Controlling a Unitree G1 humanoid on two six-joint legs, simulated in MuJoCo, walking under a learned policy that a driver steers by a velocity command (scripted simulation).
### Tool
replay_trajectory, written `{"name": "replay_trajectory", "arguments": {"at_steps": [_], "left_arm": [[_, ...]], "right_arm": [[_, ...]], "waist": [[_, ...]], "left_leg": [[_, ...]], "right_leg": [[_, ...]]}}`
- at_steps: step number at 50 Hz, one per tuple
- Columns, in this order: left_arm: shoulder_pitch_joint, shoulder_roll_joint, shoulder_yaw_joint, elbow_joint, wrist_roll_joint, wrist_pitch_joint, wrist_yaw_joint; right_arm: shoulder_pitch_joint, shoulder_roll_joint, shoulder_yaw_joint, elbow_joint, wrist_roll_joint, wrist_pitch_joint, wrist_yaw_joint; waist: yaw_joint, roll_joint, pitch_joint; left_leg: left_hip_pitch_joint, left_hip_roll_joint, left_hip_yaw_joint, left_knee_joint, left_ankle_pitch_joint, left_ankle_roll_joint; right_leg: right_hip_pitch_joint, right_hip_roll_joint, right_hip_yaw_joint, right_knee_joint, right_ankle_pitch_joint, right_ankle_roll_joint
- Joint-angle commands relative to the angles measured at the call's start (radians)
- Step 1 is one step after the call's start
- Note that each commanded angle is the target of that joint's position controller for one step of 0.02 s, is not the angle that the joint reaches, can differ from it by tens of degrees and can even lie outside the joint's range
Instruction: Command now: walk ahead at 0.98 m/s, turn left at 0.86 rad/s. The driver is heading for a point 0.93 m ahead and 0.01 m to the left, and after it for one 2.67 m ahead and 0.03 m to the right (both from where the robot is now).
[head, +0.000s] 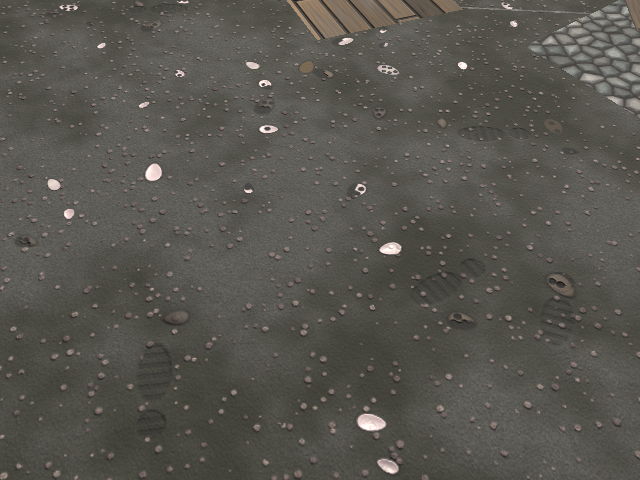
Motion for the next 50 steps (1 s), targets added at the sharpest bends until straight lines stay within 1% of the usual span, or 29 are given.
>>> {"name": "replay_trajectory", "arguments": {"at_steps": [1,3,6,8,11,13,14,15,16,17,18,19,20,21,22,25,29,31,33,35,36,37,38,39,40,43,45,47,50], "left_arm": [[-0.103,0.110,0.031,-0.049,-0.004,-0.028,0.003],[-0.114,0.121,0.035,-0.052,0.014,-0.043,0.005],[-0.054,0.121,0.037,-0.026,-0.017,-0.044,0.045],[-0.019,0.152,0.042,-0.029,-0.004,-0.029,0.035],[0.035,0.205,0.042,-0.028,-0.040,-0.010,0.021],[0.067,0.199,0.026,0.018,-0.050,0.006,0.011],[-0.044,0.208,0.025,0.021,-0.055,0.008,0.003],[-0.060,0.048,-0.008,-0.010,-0.021,0.001,0.017],[0.160,-0.046,-0.053,-0.032,-0.056,-0.035,0.011],[0.179,0.058,-0.033,-0.009,-0.071,-0.051,-0.001],[0.058,0.095,-0.024,-0.054,-0.101,-0.050,0.009],[-0.035,0.070,-0.033,-0.069,-0.098,-0.038,0.032],[-0.014,0.065,-0.043,-0.060,-0.092,-0.020,0.035],[-0.035,0.078,-0.034,-0.040,-0.083,0.004,0.034],[-0.060,0.043,-0.032,-0.040,-0.069,0.033,0.022],[-0.142,0.015,-0.033,-0.080,-0.024,0.039,0.005],[-0.310,-0.037,-0.064,-0.118,-0.023,0.025,-0.036],[-0.348,-0.015,-0.047,-0.141,-0.032,0.011,-0.062],[-0.166,0.053,-0.006,-0.113,-0.049,0.020,-0.075],[0.357,0.201,0.070,0.033,-0.049,0.060,-0.061],[0.388,0.200,0.069,0.093,-0.031,0.086,-0.050],[0.226,0.148,0.020,0.019,0.004,0.049,-0.050],[0.193,0.077,0.019,-0.028,0.015,0.030,-0.048],[0.142,0.081,0.023,-0.033,0.017,0.003,-0.052],[0.032,0.084,0.024,-0.060,0.006,-0.017,-0.061],[-0.076,0.111,0.030,-0.102,-0.031,-0.020,-0.035],[-0.058,0.113,0.030,-0.090,-0.045,-0.002,-0.002],[-0.036,0.138,0.047,-0.072,-0.038,0.047,0.024],[0.044,0.122,0.054,-0.042,-0.041,0.094,0.047]], "right_arm": [[-0.017,0.041,0.022,-0.088,-0.026,-0.004,0.034],[0.022,-0.025,-0.010,-0.039,-0.026,-0.010,0.054],[-0.138,-0.027,-0.014,-0.095,-0.019,-0.029,0.092],[-0.168,-0.038,-0.018,-0.088,-0.010,-0.028,0.108],[-0.033,-0.065,-0.031,-0.027,-0.026,-0.012,0.095],[0.223,-0.116,-0.067,0.077,-0.038,0.010,0.066],[0.417,-0.158,-0.089,0.131,-0.039,0.005,0.048],[0.455,-0.223,-0.076,0.182,-0.060,-0.012,0.040],[0.437,-0.226,-0.050,0.145,-0.086,-0.042,0.041],[0.419,-0.163,-0.052,0.133,-0.067,-0.038,0.040],[0.364,-0.177,-0.060,0.161,-0.048,-0.047,0.040],[0.254,-0.155,-0.049,0.180,-0.036,-0.055,0.035],[0.181,-0.116,-0.029,0.167,-0.052,-0.083,0.045],[0.119,-0.002,0.003,0.165,-0.064,-0.114,0.051],[0.055,0.026,0.017,0.188,-0.068,-0.121,0.042],[-0.023,-0.013,0.017,0.183,-0.102,-0.142,-0.005],[0.115,-0.047,0.004,0.219,-0.054,-0.124,-0.047],[0.149,-0.084,-0.002,0.223,-0.061,-0.094,-0.060],[0.107,-0.149,-0.017,0.201,-0.077,-0.059,-0.076],[-0.117,-0.170,-0.026,0.124,-0.059,-0.051,-0.056],[-0.208,0.011,0.012,0.073,-0.054,-0.087,-0.023],[0.021,0.114,0.053,-0.009,-0.024,-0.140,0.007],[-0.047,0.018,0.045,-0.029,-0.008,-0.171,0.024],[-0.131,-0.019,0.030,-0.050,0.008,-0.180,0.024],[-0.141,-0.024,0.026,-0.035,-0.017,-0.170,0.010],[-0.131,-0.061,0.010,-0.032,-0.062,-0.129,-0.005],[-0.269,-0.015,0.023,-0.088,-0.075,-0.116,-0.010],[-0.311,0.046,0.038,-0.114,-0.072,-0.100,-0.006],[-0.354,0.024,0.018,-0.146,-0.041,-0.092,0.002]], "waist": [[-0.046,-0.104,0.092],[-0.066,-0.021,0.042],[-0.040,-0.046,0.132],[-0.016,-0.025,0.113],[-0.080,-0.035,0.079],[-0.180,-0.107,-0.019],[-0.347,0.001,-0.017],[-0.313,0.256,0.035],[-0.166,0.343,-0.236],[-0.186,0.154,-0.370],[-0.157,0.032,-0.282],[-0.106,-0.085,-0.176],[-0.060,-0.069,-0.098],[-0.034,-0.144,-0.002],[0.021,-0.104,0.128],[0.020,0.043,0.155],[-0.087,-0.088,0.140],[-0.081,-0.088,0.105],[0.044,0.057,-0.033],[0.332,0.041,-0.212],[0.284,-0.383,-0.061],[0.023,-0.529,-0.226],[0.074,-0.317,-0.243],[0.024,-0.107,-0.062],[-0.044,0.045,-0.002],[-0.110,0.055,0.016],[-0.075,0.031,0.045],[-0.039,-0.035,-0.021],[0.006,-0.128,-0.086]], "left_leg": [[-0.091,0.090,-0.062,-0.142,0.159,-0.002],[-0.052,0.058,-0.033,-0.137,0.468,0.008],[-0.004,0.030,-0.021,-0.456,0.768,0.053],[0.104,-0.008,0.046,-0.540,0.801,0.045],[0.238,-0.075,0.104,-0.591,0.677,0.057],[0.530,-0.062,0.082,-0.642,0.671,0.111],[0.767,-0.025,0.038,-0.842,0.774,0.187],[0.991,0.075,-0.093,-0.669,0.944,0.227],[1.231,0.154,-0.190,-0.294,1.027,0.246],[1.158,0.205,-0.281,-0.440,0.802,0.306],[1.006,0.300,-0.479,-0.720,0.255,0.351],[0.822,0.326,-0.608,-0.865,-0.138,0.341],[0.658,0.390,-0.698,-0.842,-0.201,0.348],[0.463,0.360,-0.612,-0.830,-0.156,0.260],[0.217,0.281,-0.387,-0.866,-0.063,0.184],[0.055,0.117,-0.025,-0.953,0.250,0.102],[0.495,0.116,0.124,-0.949,0.563,0.044],[0.658,0.108,0.188,-0.903,0.910,-0.003],[0.711,0.130,0.214,-0.678,1.355,-0.027],[0.414,0.073,0.202,-0.080,1.275,-0.014],[0.064,-0.216,0.177,0.474,-0.084,-0.062],[-0.247,-0.226,-0.118,0.587,-0.329,-0.034],[-0.258,-0.185,-0.181,0.480,-0.221,0.032],[-0.251,-0.160,-0.165,0.323,-0.153,0.051],[-0.161,-0.117,-0.164,0.215,-0.111,0.041],[0.039,-0.071,-0.150,-0.020,-0.093,-0.062],[0.100,-0.115,-0.058,-0.267,-0.003,-0.103],[0.243,-0.204,-0.006,-0.499,0.200,-0.112],[0.384,-0.273,-0.024,-0.676,0.412,-0.115]], "right_leg": [[-0.018,-0.264,0.144,-0.258,0.249,-0.191],[0.002,-0.228,0.030,-0.173,0.320,-0.178],[0.003,-0.194,-0.099,-0.164,0.153,-0.074],[0.049,-0.204,-0.151,-0.094,0.172,-0.053],[0.171,-0.241,-0.162,0.191,0.611,-0.045],[0.118,-0.258,-0.115,0.611,0.795,-0.063],[-0.062,-0.146,-0.116,1.084,0.568,-0.037],[-0.520,0.009,-0.010,1.626,-0.538,-0.020],[-0.746,0.048,0.335,1.697,-0.567,-0.079],[-0.717,0.029,0.403,1.518,-0.429,-0.085],[-0.817,0.010,0.313,1.414,-0.287,-0.058],[-0.861,-0.061,0.235,1.399,-0.190,-0.052],[-0.868,-0.118,0.267,1.394,-0.116,-0.075],[-0.829,-0.161,0.348,1.240,0.043,-0.102],[-0.735,-0.186,0.341,1.081,0.129,-0.067],[-0.524,-0.172,0.241,0.724,0.348,-0.003],[-0.666,-0.132,0.114,0.405,0.441,-0.076],[-0.592,-0.023,-0.020,0.273,0.434,-0.125],[-0.332,0.063,-0.073,0.315,0.347,-0.157],[0.302,0.059,0.031,0.305,0.329,-0.230],[0.393,0.016,0.208,0.206,0.391,-0.283],[0.546,-0.163,0.820,0.046,-0.024,-0.491],[0.517,-0.217,0.998,-0.169,-0.333,-0.479],[0.324,-0.214,0.983,-0.247,-0.249,-0.434],[0.164,-0.191,0.905,-0.219,-0.048,-0.402],[-0.076,-0.081,0.614,-0.166,0.594,-0.363],[-0.192,0.021,0.475,-0.129,0.832,-0.299],[-0.266,0.109,0.399,-0.071,0.833,-0.197],[-0.262,0.128,0.480,0.002,0.581,-0.094]]}}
